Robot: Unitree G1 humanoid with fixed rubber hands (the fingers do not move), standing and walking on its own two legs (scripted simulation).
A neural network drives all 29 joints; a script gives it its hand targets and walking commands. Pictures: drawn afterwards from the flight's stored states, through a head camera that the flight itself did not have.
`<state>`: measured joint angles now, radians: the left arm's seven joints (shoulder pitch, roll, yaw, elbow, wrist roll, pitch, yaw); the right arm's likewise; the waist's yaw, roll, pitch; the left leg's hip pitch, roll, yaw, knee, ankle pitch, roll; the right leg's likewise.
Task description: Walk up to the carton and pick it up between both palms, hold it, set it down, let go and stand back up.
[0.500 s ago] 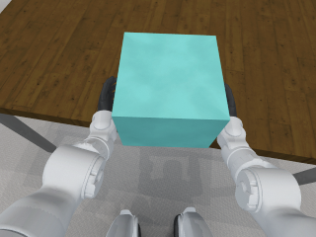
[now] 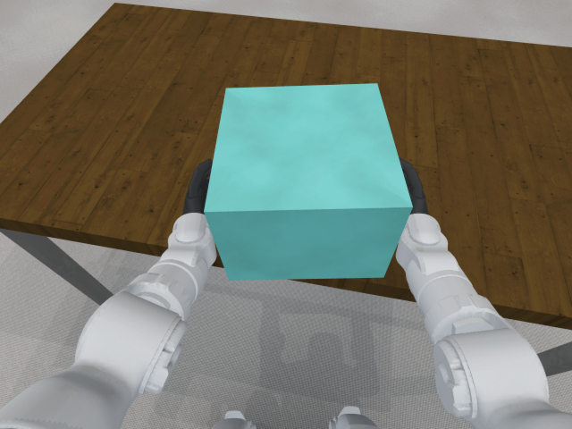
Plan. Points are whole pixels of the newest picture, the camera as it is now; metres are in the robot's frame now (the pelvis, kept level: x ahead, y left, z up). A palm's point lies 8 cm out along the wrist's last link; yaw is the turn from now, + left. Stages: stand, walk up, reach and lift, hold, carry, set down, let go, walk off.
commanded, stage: reach and lift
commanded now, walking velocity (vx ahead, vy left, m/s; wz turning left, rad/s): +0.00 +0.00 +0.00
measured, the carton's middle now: (303, 181) +0.46 -0.03 +0.06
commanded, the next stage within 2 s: none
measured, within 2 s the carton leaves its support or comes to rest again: neither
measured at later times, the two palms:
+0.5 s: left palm (168, 150) +0.43 +0.14 +0.16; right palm (441, 142) +0.42 -0.18 +0.18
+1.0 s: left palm (153, 158) +0.40 +0.15 +0.17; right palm (445, 154) +0.39 -0.17 +0.18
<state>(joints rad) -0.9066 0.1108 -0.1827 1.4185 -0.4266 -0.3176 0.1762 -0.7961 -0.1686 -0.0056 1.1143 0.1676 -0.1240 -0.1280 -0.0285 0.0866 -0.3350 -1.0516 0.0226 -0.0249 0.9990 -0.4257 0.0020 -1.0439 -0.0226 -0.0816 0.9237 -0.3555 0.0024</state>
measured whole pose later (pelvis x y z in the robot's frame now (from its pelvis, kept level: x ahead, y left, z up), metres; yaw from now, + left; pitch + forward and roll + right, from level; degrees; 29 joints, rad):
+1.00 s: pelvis +0.01 +0.00 +0.08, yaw +1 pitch +6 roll -1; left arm -0.66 0.07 0.11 0.76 -0.04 0.22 0.16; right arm -0.65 -0.13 -0.06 0.72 0.18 0.23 -0.17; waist -0.05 0.01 -0.13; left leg -0.32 0.01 -0.01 0.43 -0.20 0.01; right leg -0.30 -0.02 -0.07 0.32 -0.12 0.01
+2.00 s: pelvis +0.00 +0.00 +0.08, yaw +2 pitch -2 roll -1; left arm -0.52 0.00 0.21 0.26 0.15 0.54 0.07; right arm -0.56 -0.08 -0.06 0.46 0.20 0.36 -0.19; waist -0.07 -0.02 -0.02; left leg -0.15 0.01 -0.02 0.39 -0.20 0.00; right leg -0.12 -0.01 -0.08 0.28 -0.12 0.01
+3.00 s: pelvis -0.01 +0.00 +0.08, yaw +1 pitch -5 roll -1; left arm -0.53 -0.02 0.24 0.16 0.18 0.66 0.05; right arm -0.57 -0.08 -0.06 0.40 0.23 0.42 -0.20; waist -0.06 -0.02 -0.01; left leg -0.11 0.01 -0.01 0.39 -0.20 0.00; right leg -0.09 -0.01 -0.07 0.29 -0.12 0.01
